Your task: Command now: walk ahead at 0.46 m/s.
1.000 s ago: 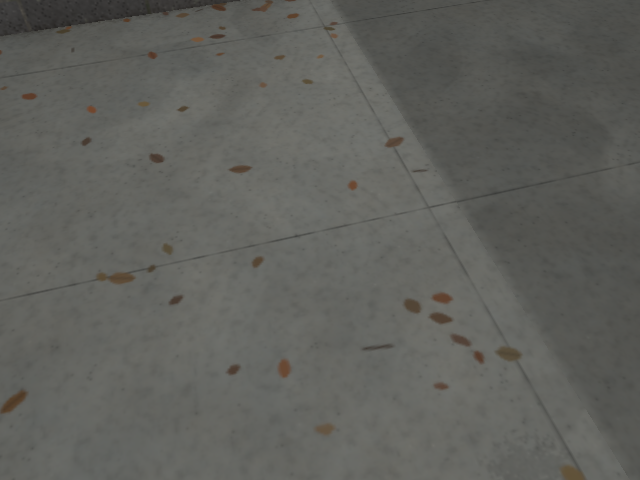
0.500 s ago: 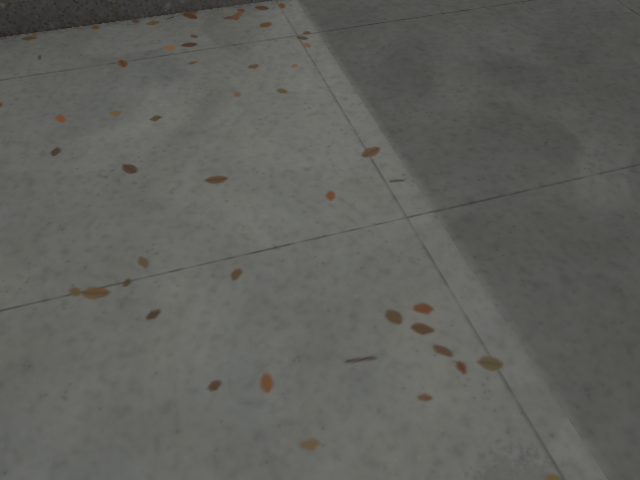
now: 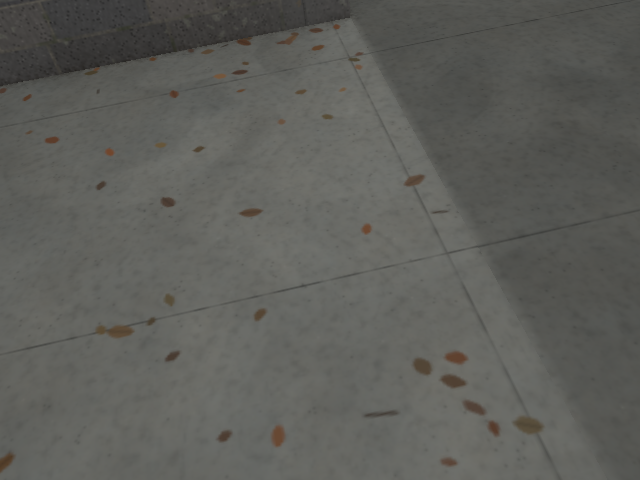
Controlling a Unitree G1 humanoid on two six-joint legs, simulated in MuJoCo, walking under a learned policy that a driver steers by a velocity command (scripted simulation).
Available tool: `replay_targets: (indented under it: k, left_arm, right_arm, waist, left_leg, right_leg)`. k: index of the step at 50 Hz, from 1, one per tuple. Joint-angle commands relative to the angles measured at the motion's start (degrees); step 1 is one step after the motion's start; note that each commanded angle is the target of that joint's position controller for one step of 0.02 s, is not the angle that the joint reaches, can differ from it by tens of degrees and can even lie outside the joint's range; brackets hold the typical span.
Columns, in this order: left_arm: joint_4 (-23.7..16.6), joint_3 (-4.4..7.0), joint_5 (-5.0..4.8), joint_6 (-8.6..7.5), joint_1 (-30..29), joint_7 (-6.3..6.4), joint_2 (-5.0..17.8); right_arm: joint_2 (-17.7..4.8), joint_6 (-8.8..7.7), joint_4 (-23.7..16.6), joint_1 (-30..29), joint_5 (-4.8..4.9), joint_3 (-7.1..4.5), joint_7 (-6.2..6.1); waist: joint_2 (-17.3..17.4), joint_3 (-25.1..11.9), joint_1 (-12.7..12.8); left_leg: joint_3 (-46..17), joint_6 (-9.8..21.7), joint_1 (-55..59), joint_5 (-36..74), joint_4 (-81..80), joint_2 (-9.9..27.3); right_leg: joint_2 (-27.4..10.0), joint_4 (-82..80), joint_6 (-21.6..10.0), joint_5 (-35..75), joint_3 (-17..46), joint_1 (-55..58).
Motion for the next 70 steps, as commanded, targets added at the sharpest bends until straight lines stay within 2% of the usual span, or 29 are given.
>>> replay_targets:
  k: [1, 4, 8, 13, 17, 20, 21, 22, 23, 24, 25, 26, 27, 29, 31, 36, 41, 44, 45, 46, 47, 48, 49, 50, 53, 55, 59, 67, 70]
  left_arm:
    - [-4.89, -0.93, -0.24, -1.34, -7.05, 1.06, 4.09]
    - [-4.42, -0.47, -1.7, -1.73, 0.41, 2.82, 6.7]
    - [-4.03, -0.53, -2.42, -0.69, 7.14, 4.03, 6.3]
    - [-4.76, -0.41, -1.66, 0.39, 11.9, 4.39, 4.78]
    - [-5.34, 1.08, -1.71, 1.59, 13.24, 4.2, 7.29]
    - [-7.02, 2.21, -1.74, 1.55, 9.07, 3.41, 10.29]
    - [-7.84, 2.71, -2.02, 1.26, 6.2, 2.93, 11.64]
    - [-9.22, 3.4, -2.31, 0.04, 1.05, 2.36, 13.63]
    - [-10.98, 3.3, -1.15, -1.74, -2.36, 1.46, 12.51]
    - [-10.59, 1.36, -1.05, -3.51, 6.25, 0.44, 5.16]
    - [-10.34, 2.86, -3.0, -5.09, 2.86, -0.55, 10.24]
    - [-13.34, 3.44, -4.46, -5.12, -4.99, 0.11, 11.44]
    - [-14.9, 3.55, -4.05, -4.54, -9.18, 1.22, 10.57]
    - [-15.03, 4.22, -2.38, -2.48, -7.17, 2.39, 9.06]
    - [-15.8, 3.66, -2.19, -1.59, -7.22, 2.6, 6.28]
    - [-22.97, 1.98, -0.89, -2.39, -25.17, 1.13, 5.69]
    - [-26.62, 1.37, -1.85, -3.34, -34.87, 0.14, 8.93]
    - [-25.75, 3.11, -1.89, -3.8, -29.07, -0.7, 14.66]
    - [-23.45, 4.38, -1.04, -3.98, -21.84, -0.44, 16.91]
    - [-22.08, 5.19, -0.52, -4.0, -11.12, 0.05, 19.82]
    - [-20.87, 5.63, 0.36, -3.77, -5.79, -0.17, 23.55]
    - [-20.91, 4.41, -0.26, -3.28, -4.78, -0.24, 18.45]
    - [-21.71, 3.15, -0.76, -3.39, -10.11, 0.22, 14.29]
    - [-22.38, 2.49, -1.05, -3.23, -15.62, 0.1, 13.0]
    - [-21.5, 1.91, -0.91, -3.46, -21.03, -0.28, 10.32]
    - [-19.83, 2.28, -1.34, -3.92, -19.46, -0.13, 11.06]
    - [-18.36, 3.24, 0.16, -2.74, -16.99, 1.11, 14.01]
    - [-18.56, 4.25, -1.62, -1.06, -13.33, 2.28, 19.43]
    - [-18.94, 5.01, -2.82, 0.14, -13.25, 2.36, 22.0]
  right_arm:
    - [-0.38, 1.66, -2.62, 4.78, -0.15, -0.08, 1.02]
    - [-1.14, 1.37, -6.19, -5.15, -0.59, 0.06, 1.46]
    - [-0.38, 1.61, -9.82, -15.07, -0.24, 0.23, 3.07]
    - [1.48, -0.02, -13.49, -26.24, 0.34, 1.26, 5.48]
    - [3.21, -1.62, -15.42, -31.53, 0.46, 2.64, 6.98]
    - [1.76, -2.15, -15.01, -27.26, 0.2, 2.32, 7.16]
    - [-1.01, -2.04, -12.52, -18.05, 0.14, 1.03, 6.74]
    - [-3.99, -1.34, -8.4, -5.83, 0.18, -0.53, 5.47]
    - [-9.31, -0.67, -5.01, 9.17, -0.94, -1.89, 3.94]
    - [-11.91, -0.61, -3.56, 10.99, -1.33, -2.0, 4.11]
    - [-7.32, 0.37, -2.53, 11.21, -2.54, -1.16, 3.49]
    - [-3.92, 0.0, -3.43, 4.4, -2.3, -0.63, 3.42]
    - [-2.44, -0.86, -4.06, -1.73, -1.69, -0.05, 4.24]
    - [0.47, -2.21, -4.04, -5.98, -1.03, 1.19, 5.17]
    - [-0.14, -2.74, -1.4, -2.4, -0.95, 1.27, 4.95]
    - [-5.2, -1.71, -0.52, 5.35, -0.75, 0.0, 2.06]
    - [-6.34, -1.09, 0.66, 12.08, -0.12, -0.27, 3.08]
    - [-9.12, -0.9, 0.21, 10.75, 0.98, -1.24, 2.04]
    - [-7.76, -0.82, 0.21, 11.34, 0.28, -0.65, 2.22]
    - [-4.27, -0.85, -1.79, 10.68, -1.42, 0.57, 2.53]
    - [2.75, -1.69, -2.21, 20.36, -0.05, 2.46, 3.07]
    - [-2.27, -2.0, -1.62, 19.14, 1.81, 1.27, 3.21]
    - [-6.26, -1.73, -3.61, 11.62, 2.22, 0.08, 2.46]
    - [-6.79, -1.12, -4.78, 8.71, 1.68, -0.32, 1.49]
    - [-4.02, 1.7, -5.1, 10.42, 0.35, -1.38, 1.37]
    - [-3.58, 3.23, -6.72, 8.72, 0.39, -1.94, 1.25]
    - [-2.48, 3.19, -9.13, 4.01, -0.14, -1.55, 2.48]
    - [-4.01, 2.44, -15.61, -11.0, -0.81, -0.54, 6.11]
    - [-6.09, 2.73, -17.02, -9.1, -0.85, -1.34, 6.68]
  waist:
    - [-9.52, 6.28, -6.25]
    - [-7.41, 5.86, -3.04]
    - [-9.93, 5.03, 0.39]
    - [-10.08, 9.48, 4.23]
    - [-9.9, 11.1, 5.17]
    - [-13.84, 7.17, 0.38]
    - [-14.75, 3.25, -4.99]
    - [-12.54, -1.08, -11.99]
    - [-6.34, -11.76, -17.11]
    - [11.98, -23.45, -10.81]
    - [7.56, -19.29, -12.33]
    - [5.33, -8.02, -10.71]
    - [-2.17, -1.03, -7.36]
    - [-3.06, 1.25, -2.15]
    - [-1.27, 3.21, -1.05]
    - [-0.54, 5.5, -3.23]
    - [1.54, 6.27, -6.74]
    - [3.61, 4.15, -2.06]
    - [2.01, -1.42, 0.9]
    - [-3.55, -10.59, 5.29]
    - [-21.31, -22.09, 1.78]
    - [-19.07, -22.47, 3.12]
    - [-13.54, -12.04, 3.45]
    - [-8.71, -5.85, 1.34]
    - [-9.68, -0.09, -3.38]
    - [-8.53, 2.4, -3.7]
    - [-6.03, 4.23, -3.71]
    - [-6.92, 8.52, 0.88]
    - [-8.06, 6.17, -1.67]
  left_leg:
    - [-1.1, -0.84, -3.99, 10.36, -5.76, 3.53]
    - [-0.65, -2.82, -5.31, 16.55, -20.38, 3.13]
    - [-0.29, -4.9, -6.7, 19.44, -34.02, 1.89]
    - [4.04, -4.65, -6.87, 15.82, -43.55, 1.3]
    - [8.9, -2.26, -4.96, 6.98, -47.66, -0.94]
    - [12.88, 1.02, 13.67, 1.88, -49.78, -6.45]
    - [11.9, 3.16, 25.47, 3.22, -52.76, -7.42]
    - [9.07, 5.41, 42.11, 8.67, -56.1, -5.02]
    - [-5.78, 10.24, 65.44, 14.81, -52.51, 8.1]
    - [-34.46, 21.59, 81.29, 15.99, -57.57, 24.28]
    - [-34.7, 20.92, 75.7, 4.07, -63.69, 21.07]
    - [-23.82, 17.6, 65.77, 3.28, -66.04, 17.73]
    - [-17.46, 14.49, 53.34, 7.27, -69.29, 14.75]
    - [-8.28, 10.33, 38.85, 13.53, -71.38, 10.82]
    - [-5.4, 10.04, 32.25, 16.48, -73.43, 10.01]
    - [-1.91, 7.88, 29.32, 17.42, -73.95, 5.86]
    - [-7.15, 6.73, 35.5, 6.07, -70.32, 8.24]
    - [-9.74, 4.2, 39.71, 12.29, -63.94, 10.15]
    - [-7.22, 3.07, 38.8, 18.0, -53.93, 6.61]
    - [-3.81, 0.94, 27.76, 8.05, -36.13, 1.68]
    - [-0.61, -2.45, 8.75, -24.75, -15.51, -6.06]
    - [-5.82, -2.64, 1.89, -25.71, -7.51, -3.59]
    - [-4.64, -1.93, -2.14, -20.15, -5.89, -1.3]
    - [-2.8, -1.87, 0.61, -14.63, -7.31, 1.87]
    - [-2.58, -1.91, 7.94, -7.95, -12.69, 5.61]
    - [-2.57, -1.88, 6.46, -6.55, -15.64, 6.07]
    - [-2.34, -3.87, 2.77, 1.87, -23.84, 6.24]
    - [5.91, -2.46, 6.68, 7.09, -42.87, 4.54]
    - [9.93, 0.61, 12.38, -2.78, -45.11, 0.88]
  right_leg:
    - [-9.35, -27.06, -0.87, 1.53, 18.94, -3.92]
    - [-9.36, -28.01, 0.07, 15.7, 15.43, 5.68]
    - [-11.13, -28.57, 1.23, 29.4, 13.0, 20.8]
    - [-11.49, -29.86, 0.7, 33.23, 10.37, 29.0]
    - [-12.07, -24.21, -1.78, 47.97, 8.89, 34.05]
    - [-12.16, -16.29, -3.5, 74.59, 7.6, 28.76]
    - [-12.06, -8.47, -4.0, 79.21, 8.17, 25.57]
    - [-10.07, 2.08, -3.25, 73.77, 7.58, 15.11]
    - [-6.21, 20.34, -2.81, 49.74, 6.29, -1.28]
    - [3.53, 41.65, 0.36, -9.32, 9.06, -16.85]
    - [1.06, 45.17, -0.43, -8.6, 14.66, -23.23]
    - [-1.96, 43.55, -0.41, -4.35, 11.31, -26.69]
    - [-3.91, 39.29, -0.17, 0.45, 8.76, -24.23]
    - [-6.64, 32.43, 0.47, 5.29, 8.2, -15.49]
    - [-7.32, 27.82, 1.07, 6.22, 7.04, -13.74]
    - [-5.41, 2.74, 3.17, 22.22, 3.81, -14.1]
    - [-2.15, -11.04, 3.37, 26.41, 4.66, -9.21]
    - [-1.51, -14.65, 1.01, 20.62, 5.69, -1.34]
    - [-0.95, -14.19, -0.84, 19.72, 4.52, 8.8]
    - [-10.12, -10.62, -3.88, 21.23, 12.87, 27.21]
    - [-25.39, -15.69, -13.31, 16.47, 38.37, 47.14]
    - [-25.16, -22.09, -13.82, 3.25, 45.6, 45.93]
    - [-23.06, -23.48, -10.39, 1.93, 36.72, 37.31]
    - [-20.91, -25.37, -8.49, 8.05, 28.66, 27.39]
    - [-15.32, -30.12, -6.88, 16.72, 15.16, 15.0]
    - [-15.23, -32.47, -7.51, 20.12, 10.46, 13.99]
    - [-16.61, -34.32, -7.79, 21.75, 4.39, 14.65]
    - [-15.88, -31.39, -4.27, 23.8, -6.81, 19.76]
    - [-17.3, -22.6, -3.37, 44.97, -8.44, 24.34]
Next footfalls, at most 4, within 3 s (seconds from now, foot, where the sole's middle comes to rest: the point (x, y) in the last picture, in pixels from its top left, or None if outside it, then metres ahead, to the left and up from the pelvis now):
0.46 left None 0.41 0.09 -0.76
0.92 right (462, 409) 0.71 -0.16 -0.76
1.46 left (319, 341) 0.90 0.17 -0.76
1.96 right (330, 240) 1.24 0.16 -0.76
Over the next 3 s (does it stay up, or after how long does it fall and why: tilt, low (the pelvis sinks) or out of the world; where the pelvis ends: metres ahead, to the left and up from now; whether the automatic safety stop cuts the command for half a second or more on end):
stays up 1.42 0.50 -0.01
